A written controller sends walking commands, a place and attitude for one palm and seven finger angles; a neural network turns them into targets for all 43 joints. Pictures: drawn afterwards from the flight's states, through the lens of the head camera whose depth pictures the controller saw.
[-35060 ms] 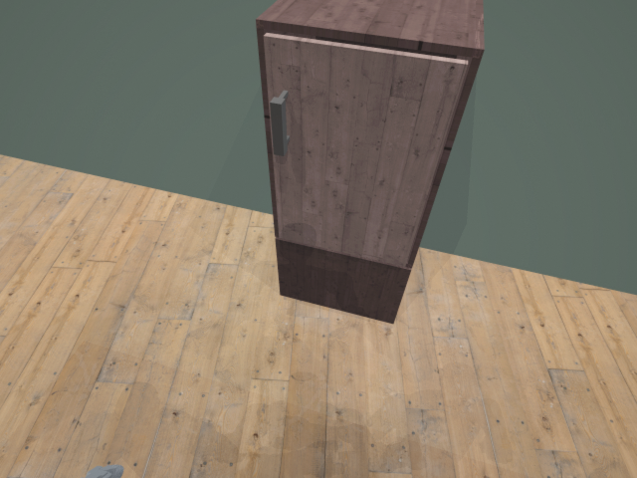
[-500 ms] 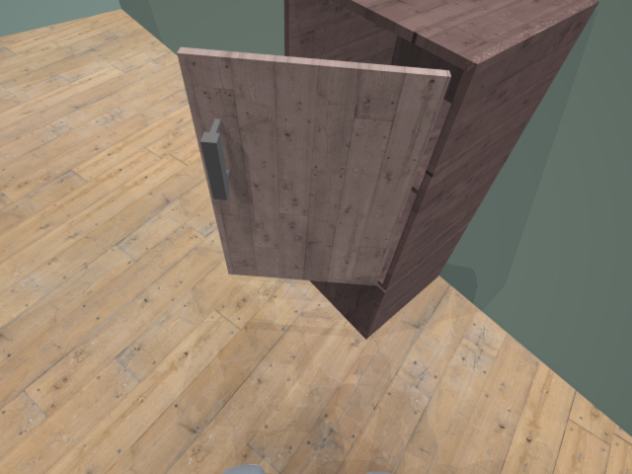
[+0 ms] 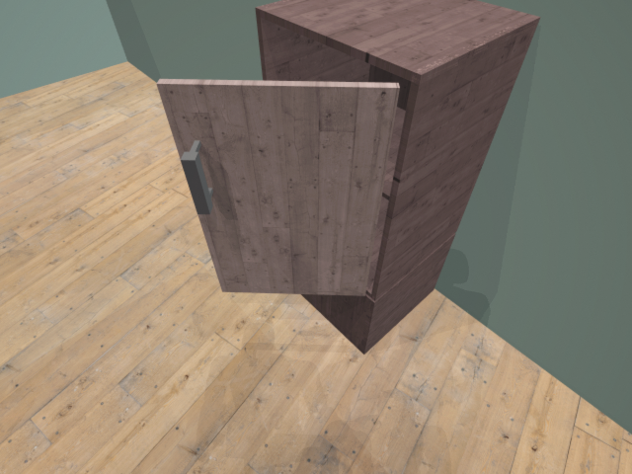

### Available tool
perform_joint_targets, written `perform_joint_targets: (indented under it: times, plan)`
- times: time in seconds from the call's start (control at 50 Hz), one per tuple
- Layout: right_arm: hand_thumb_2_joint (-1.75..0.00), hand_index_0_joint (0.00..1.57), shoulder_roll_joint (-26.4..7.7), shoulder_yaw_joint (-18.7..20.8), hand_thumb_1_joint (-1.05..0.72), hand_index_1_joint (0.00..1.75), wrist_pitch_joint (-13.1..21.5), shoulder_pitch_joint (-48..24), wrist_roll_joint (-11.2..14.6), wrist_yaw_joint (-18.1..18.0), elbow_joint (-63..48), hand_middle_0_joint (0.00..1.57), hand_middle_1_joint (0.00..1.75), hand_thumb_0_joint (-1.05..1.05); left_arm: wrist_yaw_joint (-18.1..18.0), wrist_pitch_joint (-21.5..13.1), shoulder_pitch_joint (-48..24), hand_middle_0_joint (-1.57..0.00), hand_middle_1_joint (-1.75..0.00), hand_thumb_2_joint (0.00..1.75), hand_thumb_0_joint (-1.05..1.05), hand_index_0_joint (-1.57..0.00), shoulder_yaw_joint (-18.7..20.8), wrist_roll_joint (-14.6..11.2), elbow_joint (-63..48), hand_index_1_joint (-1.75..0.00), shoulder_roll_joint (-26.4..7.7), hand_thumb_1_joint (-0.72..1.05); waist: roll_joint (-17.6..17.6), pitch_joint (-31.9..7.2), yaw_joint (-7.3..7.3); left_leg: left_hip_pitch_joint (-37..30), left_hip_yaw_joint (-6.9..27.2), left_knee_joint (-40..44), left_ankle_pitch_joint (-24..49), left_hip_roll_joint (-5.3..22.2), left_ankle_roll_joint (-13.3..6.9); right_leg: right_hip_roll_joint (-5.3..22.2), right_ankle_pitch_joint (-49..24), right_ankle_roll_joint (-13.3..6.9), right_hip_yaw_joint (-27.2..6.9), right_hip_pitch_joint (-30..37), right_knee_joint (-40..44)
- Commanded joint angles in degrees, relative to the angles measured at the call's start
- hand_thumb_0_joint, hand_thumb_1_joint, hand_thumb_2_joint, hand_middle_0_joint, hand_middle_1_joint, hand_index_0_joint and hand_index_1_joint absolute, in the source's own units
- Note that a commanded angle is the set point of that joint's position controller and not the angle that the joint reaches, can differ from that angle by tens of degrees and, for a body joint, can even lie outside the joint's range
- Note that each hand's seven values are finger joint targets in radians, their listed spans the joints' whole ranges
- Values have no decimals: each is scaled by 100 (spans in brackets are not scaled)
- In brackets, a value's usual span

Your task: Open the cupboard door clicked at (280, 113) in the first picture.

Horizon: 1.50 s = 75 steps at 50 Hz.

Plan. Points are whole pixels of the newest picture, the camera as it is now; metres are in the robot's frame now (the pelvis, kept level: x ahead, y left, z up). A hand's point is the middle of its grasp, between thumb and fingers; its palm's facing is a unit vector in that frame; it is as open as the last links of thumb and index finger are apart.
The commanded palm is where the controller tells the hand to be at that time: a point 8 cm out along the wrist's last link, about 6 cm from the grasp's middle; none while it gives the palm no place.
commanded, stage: come to a stop and stand still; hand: left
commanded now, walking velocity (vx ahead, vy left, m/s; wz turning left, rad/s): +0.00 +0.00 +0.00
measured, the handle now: (200, 177) +0.61 +0.25 +0.02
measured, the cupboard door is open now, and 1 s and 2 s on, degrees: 46 46 46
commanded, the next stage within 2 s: look again from close up in 0.80 s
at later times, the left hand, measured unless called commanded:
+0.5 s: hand out of the picture +0.04 +0.16 -0.17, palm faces +0.00 -0.98 -0.19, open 7.4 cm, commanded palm none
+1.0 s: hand out of the picture +0.07 +0.20 -0.16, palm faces -0.01 -0.97 -0.24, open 7.4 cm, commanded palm none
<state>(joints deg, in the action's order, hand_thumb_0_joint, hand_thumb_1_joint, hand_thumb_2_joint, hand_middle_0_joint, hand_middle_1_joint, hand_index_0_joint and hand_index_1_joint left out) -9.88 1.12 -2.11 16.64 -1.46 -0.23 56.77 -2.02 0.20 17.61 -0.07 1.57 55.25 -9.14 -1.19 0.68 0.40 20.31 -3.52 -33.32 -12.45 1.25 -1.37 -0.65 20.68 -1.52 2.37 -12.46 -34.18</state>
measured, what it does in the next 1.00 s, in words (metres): shifts its weight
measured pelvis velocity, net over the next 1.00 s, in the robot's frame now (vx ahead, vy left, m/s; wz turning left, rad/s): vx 0.05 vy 0.00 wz -0.02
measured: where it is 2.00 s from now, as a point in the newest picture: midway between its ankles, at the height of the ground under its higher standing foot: outside the picture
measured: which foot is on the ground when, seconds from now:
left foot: down 0.00-1.00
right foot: down 0.00-1.00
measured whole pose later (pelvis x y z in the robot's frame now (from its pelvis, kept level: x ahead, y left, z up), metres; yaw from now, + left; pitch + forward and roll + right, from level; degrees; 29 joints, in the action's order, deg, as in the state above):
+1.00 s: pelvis +0.05 +0.00 +0.01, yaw -1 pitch +0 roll +1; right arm -11.5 -0.5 0.7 9.3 -0.9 -1.1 63.7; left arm -1.6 -0.8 14.5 0.1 1.3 62.3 -13.3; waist 1.8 1.2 -0.8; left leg 13.0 -4.9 -26.1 -12.8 0.7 -0.6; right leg -0.3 19.9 -1.2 0.9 -4.6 -24.7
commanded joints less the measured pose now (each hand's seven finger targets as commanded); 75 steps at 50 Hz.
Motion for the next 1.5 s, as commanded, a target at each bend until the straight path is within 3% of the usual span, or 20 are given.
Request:
perform_joint_targets:
  times: [0.0, 0.14, 0.24, 0.34, 0.62, 0.9, 1.02, 1.22, 1.4, 1.44, 1.46, 1.48]
  plan:
    - [-90, 20, -371, 39, -90, 30, 211, 178, 17, -14, -236, 20, 30, 0, -25, -143, 38, -20, -30, 90, 0, -20, 149, -46, -217, -30, -837, 90, 618, 350, 148, -647, 230, 370, -464, 198, -20, 821, 1114, -351, -1136, -1235, 1714]
    - [-90, 20, -388, -42, -90, 30, 322, 218, 49, -60, 108, 20, 30, 0, -30, -180, 231, -20, -30, 90, 0, -20, 117, -70, 46, -30, -760, 90, 104, 422, 18, -468, 391, 763, -29, 381, -20, 610, -68, -238, -854, -586, 1433]
    - [-90, 20, -414, -73, -90, 30, 382, 214, 73, -103, 314, 20, 30, 0, -32, -197, 334, -20, -30, 90, 0, -20, 109, -77, 258, -30, -727, 90, 86, 138, -53, -597, 427, 780, 569, 470, -51, 594, -1040, -167, -725, -96, 1249]
    - [-90, 20, -455, -63, -90, 30, 387, 118, 83, -126, 438, 20, 30, 0, -38, -196, 322, -20, -30, 90, 0, -20, 106, -67, 393, -30, -719, 90, 80, 178, -56, -712, 422, 796, 736, 495, -55, 603, -1359, -136, -673, -36, 1230]
    - [-90, 20, -718, -33, -90, 30, 404, -317, 94, -155, 468, 20, 30, 0, -21, -206, 203, -20, -30, 90, 0, -20, 131, -44, 534, -30, -898, 90, 173, 30, -68, -1128, 416, 826, 1256, 553, -95, 641, -1991, -64, -651, 124, 1228]
    - [-90, 20, -980, -23, -90, 30, 405, -629, 78, -146, 439, 20, 30, 0, 6, -184, -26, -20, -30, 90, 0, -20, 150, -48, 534, -30, -1095, 90, 132, -63, -77, -1309, 503, 1016, 1386, 581, -116, 694, -1837, -33, -626, 200, 1319]
    - [-90, 20, -1016, -36, -90, 30, 415, -654, 87, -148, 470, 20, 30, 0, 4, -197, -61, -20, -30, 90, 0, -20, 164, -43, 532, -30, -1180, 90, 187, -126, -96, -1379, 467, 989, 1677, 582, -117, 717, -2216, -23, -605, 337, 1327]
    - [-90, 20, -1012, -49, -90, 30, 396, -656, 86, -141, 548, 20, 30, 0, 13, -172, -123, -20, -30, 90, 0, -20, 139, -47, 577, -30, -1165, 90, 204, 65, -96, -1339, 525, 1173, 1336, 573, -100, 714, -1751, -12, -598, 248, 1476]
    - [-90, 20, -1012, -54, -90, 30, 417, -549, 86, -155, 612, 20, 30, 0, 8, -175, -101, -20, -30, 90, 0, -20, 140, -61, 632, -30, -1130, 90, 156, -100, -84, -1460, 537, 1207, 1521, 594, -94, 725, -1780, -6, -594, 320, 1485]
    - [-90, 20, -995, -52, -90, 30, 415, -567, 88, -158, 616, 20, 30, 0, 3, -177, -66, -20, -30, 90, 0, -20, 138, -57, 648, -30, -1118, 90, 143, -47, -97, -1451, 522, 1183, 1547, 577, -90, 740, -1891, 3, -590, 323, 1502]
    - [-90, 20, -865, -38, -90, 30, 416, -630, 123, -99, 203, 20, 30, 0, -251, -288, 397, -20, -30, 90, 0, -20, 20, 16, 670, -30, -694, 90, -149, 453, -99, -1035, 207, -60, 1919, 535, 62, 913, -3328, 238, -889, -140, 1530]
    - [-90, 20, -1601, 209, -90, 30, 1153, -195, 406, -326, -1580, 20, 30, 0, -215, -1431, -3686, -20, -32, 89, 0, -20, 1431, -1102, -7851, -32, -2598, 88, -935, -2367, 454, -2625, 348, 656, 2774, -88, -20, 369, -3742, -29, -146, 230, 807]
